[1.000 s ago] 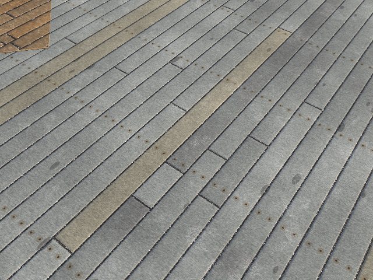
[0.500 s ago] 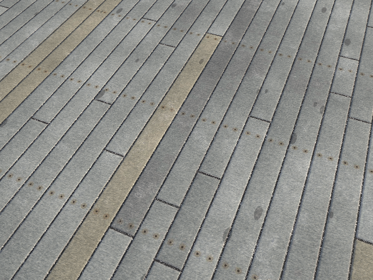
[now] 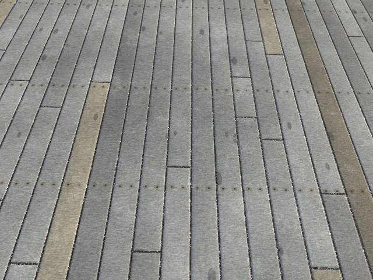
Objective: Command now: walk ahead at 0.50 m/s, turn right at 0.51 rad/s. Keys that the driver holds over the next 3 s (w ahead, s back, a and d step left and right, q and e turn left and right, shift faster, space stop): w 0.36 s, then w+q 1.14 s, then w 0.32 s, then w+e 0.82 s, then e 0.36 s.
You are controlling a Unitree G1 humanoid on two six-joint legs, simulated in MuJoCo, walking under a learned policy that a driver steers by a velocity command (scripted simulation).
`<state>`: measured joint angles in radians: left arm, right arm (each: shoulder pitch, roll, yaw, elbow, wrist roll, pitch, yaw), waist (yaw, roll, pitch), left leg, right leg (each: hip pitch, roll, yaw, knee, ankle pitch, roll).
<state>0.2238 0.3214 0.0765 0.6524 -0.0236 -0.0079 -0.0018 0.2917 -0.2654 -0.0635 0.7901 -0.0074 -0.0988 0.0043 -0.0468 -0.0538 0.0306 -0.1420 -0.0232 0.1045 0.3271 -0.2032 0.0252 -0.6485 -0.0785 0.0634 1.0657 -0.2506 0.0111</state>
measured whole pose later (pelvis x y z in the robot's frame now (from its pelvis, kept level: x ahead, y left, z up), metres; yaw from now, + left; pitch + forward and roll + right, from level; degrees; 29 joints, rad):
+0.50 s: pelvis +0.27 -0.07 +0.00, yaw -4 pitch +1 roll -1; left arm 0.31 0.26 0.06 0.75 0.01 -0.08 -0.02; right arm 0.18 -0.31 -0.05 0.82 0.02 -0.06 0.01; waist 0.02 0.05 0.03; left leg -0.64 0.12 -0.05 1.03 -0.22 -0.02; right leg -0.15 0.06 -0.06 0.30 -0.17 -0.06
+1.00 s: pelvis +0.56 +0.00 +0.00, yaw +13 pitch +2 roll +0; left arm 0.16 0.30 0.05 0.72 0.01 -0.10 0.00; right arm 0.29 -0.28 -0.06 0.74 0.01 -0.05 0.02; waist -0.03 -0.02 0.05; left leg -0.26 -0.11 -0.05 0.40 -0.16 0.10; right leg -0.57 -0.08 0.07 1.05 -0.32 0.03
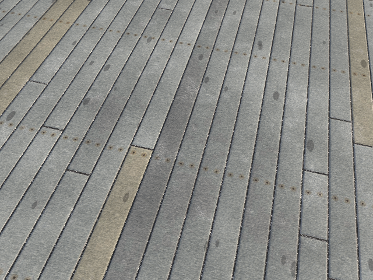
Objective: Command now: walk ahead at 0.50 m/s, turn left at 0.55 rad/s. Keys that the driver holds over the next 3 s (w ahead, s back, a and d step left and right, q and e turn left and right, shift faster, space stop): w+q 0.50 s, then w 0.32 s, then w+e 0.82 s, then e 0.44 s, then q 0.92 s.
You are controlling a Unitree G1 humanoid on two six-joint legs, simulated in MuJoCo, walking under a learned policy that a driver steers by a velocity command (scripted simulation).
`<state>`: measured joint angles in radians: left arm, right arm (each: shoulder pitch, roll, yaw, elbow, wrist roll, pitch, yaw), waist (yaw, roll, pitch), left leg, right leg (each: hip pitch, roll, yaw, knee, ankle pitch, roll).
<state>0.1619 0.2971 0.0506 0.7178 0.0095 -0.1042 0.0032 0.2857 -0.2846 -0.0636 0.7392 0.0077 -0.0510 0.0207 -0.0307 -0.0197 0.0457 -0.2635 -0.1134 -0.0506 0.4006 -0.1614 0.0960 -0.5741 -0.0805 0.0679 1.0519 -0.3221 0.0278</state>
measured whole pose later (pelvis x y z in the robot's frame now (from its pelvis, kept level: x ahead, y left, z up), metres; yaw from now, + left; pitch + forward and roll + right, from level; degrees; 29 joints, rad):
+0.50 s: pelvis +0.28 -0.04 +0.00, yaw +18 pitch +1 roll -2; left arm 0.27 0.26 0.06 0.78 0.01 -0.10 -0.01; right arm 0.25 -0.32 -0.08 0.67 0.03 -0.01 0.00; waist 0.04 0.05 0.03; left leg -0.61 0.07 -0.07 1.11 -0.29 0.00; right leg -0.17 0.03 -0.09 0.35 -0.20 -0.03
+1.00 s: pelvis +0.51 +0.11 +0.00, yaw +21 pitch +1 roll +1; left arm 0.22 0.31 0.06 0.84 -0.03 -0.06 -0.01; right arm 0.28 -0.26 -0.06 0.75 -0.01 -0.08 0.03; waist -0.01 -0.05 0.03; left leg -0.18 -0.05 0.08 0.34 -0.18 0.06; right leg -0.60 -0.12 0.06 1.10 -0.25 0.01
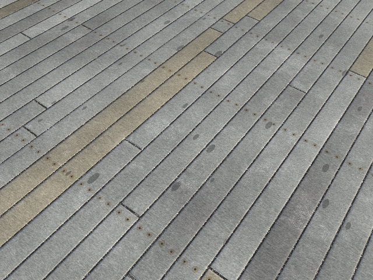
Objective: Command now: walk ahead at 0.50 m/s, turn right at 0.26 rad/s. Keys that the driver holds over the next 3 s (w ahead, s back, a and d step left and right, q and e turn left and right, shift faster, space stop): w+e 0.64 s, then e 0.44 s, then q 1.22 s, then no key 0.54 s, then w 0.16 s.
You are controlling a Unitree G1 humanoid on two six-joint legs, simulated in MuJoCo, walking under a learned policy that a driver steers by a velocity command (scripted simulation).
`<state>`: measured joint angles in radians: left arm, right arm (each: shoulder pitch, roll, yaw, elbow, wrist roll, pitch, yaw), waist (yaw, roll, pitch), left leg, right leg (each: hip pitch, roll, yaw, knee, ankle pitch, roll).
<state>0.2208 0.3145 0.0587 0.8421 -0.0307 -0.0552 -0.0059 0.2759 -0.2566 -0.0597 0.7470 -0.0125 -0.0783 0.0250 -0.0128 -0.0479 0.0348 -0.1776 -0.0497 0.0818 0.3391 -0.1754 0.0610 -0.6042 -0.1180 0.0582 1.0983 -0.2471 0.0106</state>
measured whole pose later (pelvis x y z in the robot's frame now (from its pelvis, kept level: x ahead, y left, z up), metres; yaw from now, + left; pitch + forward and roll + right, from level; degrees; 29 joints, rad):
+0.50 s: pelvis +0.28 -0.08 -0.01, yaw -17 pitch +2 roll +0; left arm 0.26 0.29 0.07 0.74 -0.01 -0.05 -0.03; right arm 0.17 -0.29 -0.05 0.74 0.00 -0.11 0.00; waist 0.02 0.02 0.05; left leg -0.51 0.08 -0.07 1.12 -0.35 -0.02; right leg -0.29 0.11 0.03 0.44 -0.16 -0.09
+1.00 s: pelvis +0.51 -0.09 -0.01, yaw -35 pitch +2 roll +0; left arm 0.23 0.33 0.09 0.65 -0.02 0.05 0.04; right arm 0.12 -0.25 -0.04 0.72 -0.03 -0.04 -0.01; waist 0.00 -0.03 0.07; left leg -0.34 0.01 0.07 0.44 -0.13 0.02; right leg -0.55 -0.02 0.04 1.11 -0.45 0.08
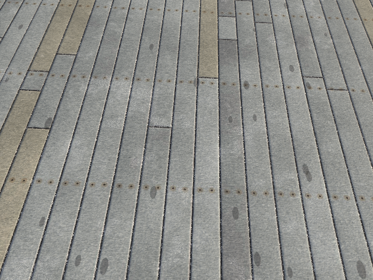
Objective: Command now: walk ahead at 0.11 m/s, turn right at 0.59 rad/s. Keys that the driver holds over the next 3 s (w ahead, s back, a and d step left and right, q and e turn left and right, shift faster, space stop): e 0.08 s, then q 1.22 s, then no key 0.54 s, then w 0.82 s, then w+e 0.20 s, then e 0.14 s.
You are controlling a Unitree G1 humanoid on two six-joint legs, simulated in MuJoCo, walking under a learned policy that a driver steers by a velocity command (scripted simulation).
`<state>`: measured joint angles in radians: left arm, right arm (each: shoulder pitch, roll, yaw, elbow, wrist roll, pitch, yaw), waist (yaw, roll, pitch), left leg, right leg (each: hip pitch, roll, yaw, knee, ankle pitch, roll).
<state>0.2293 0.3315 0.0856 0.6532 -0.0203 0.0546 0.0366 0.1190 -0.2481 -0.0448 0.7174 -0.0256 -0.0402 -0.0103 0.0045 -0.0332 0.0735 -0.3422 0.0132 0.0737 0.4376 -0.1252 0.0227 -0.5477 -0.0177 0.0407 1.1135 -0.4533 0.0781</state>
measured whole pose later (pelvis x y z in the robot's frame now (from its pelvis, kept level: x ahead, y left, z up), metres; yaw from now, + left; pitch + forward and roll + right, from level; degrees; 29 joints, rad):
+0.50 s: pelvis +0.05 -0.04 -0.01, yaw +2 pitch +0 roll -1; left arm 0.11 0.24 0.04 0.66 0.02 0.02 0.04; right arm 0.20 -0.32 -0.06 0.84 0.02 0.04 0.01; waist -0.03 0.02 0.04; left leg -0.40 0.05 0.03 0.88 -0.51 -0.05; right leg -0.24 -0.03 -0.12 0.54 -0.30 -0.02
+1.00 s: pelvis +0.06 +0.02 +0.01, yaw +19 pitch +2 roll -3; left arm 0.09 0.31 0.10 0.75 0.00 0.02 0.06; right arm 0.18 -0.30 -0.06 0.71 0.01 0.02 -0.03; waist -0.01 -0.02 0.05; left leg -0.26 -0.07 -0.11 0.42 -0.18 0.08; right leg -0.51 0.00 0.11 0.93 -0.31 0.10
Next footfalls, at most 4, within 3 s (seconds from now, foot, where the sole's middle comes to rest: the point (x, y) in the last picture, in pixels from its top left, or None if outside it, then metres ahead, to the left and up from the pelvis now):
0.22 right None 0.09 -0.15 -0.77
0.66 left None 0.09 0.10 -0.77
1.26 right None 0.20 -0.09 -0.77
1.62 left None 0.04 0.12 -0.77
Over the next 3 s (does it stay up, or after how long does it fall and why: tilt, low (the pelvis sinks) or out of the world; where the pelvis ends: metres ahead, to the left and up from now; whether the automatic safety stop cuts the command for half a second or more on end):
stays up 0.50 0.28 0.01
